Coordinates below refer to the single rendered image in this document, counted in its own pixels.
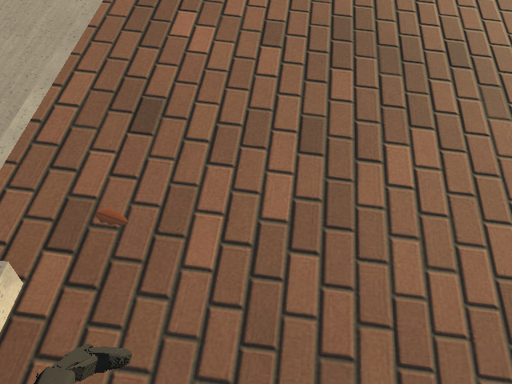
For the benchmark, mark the robot left hand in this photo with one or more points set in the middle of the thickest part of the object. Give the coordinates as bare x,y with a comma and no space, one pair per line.
83,362

